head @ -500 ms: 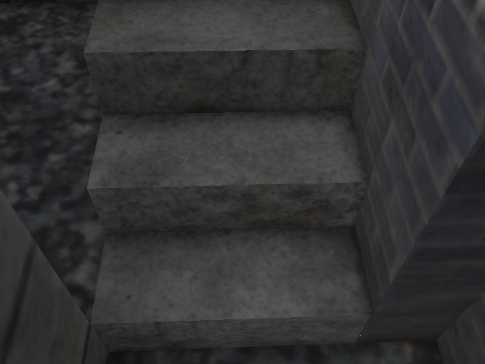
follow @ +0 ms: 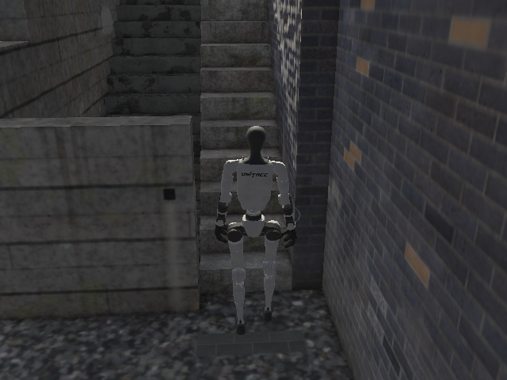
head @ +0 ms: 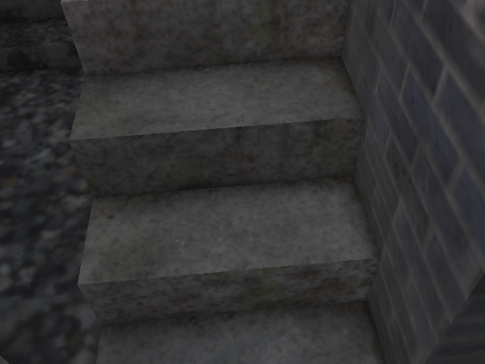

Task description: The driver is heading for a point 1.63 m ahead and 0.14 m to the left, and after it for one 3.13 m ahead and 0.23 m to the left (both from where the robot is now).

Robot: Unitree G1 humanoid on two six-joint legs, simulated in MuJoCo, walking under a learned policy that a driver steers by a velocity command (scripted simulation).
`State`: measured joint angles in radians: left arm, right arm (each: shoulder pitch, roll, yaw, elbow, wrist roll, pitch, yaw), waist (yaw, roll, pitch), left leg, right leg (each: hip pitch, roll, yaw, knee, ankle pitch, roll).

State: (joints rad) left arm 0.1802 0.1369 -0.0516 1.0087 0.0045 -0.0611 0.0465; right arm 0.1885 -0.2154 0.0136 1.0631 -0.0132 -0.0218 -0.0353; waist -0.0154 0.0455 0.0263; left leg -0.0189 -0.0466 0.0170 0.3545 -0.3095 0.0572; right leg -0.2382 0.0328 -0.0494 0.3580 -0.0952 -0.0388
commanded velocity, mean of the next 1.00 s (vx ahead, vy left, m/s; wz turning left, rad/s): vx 0.03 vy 0.00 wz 0.00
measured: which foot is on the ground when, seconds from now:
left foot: down 0.00-1.00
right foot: down 0.00-1.00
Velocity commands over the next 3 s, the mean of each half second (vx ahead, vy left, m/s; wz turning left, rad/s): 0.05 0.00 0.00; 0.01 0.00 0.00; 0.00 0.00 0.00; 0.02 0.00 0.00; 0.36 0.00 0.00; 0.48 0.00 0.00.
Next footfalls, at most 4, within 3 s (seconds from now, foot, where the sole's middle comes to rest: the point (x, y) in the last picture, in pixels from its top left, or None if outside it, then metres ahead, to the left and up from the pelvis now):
none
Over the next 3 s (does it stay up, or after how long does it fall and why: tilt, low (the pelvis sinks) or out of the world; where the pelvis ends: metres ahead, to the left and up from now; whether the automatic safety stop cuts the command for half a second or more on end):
stays up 0.04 -0.02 0.00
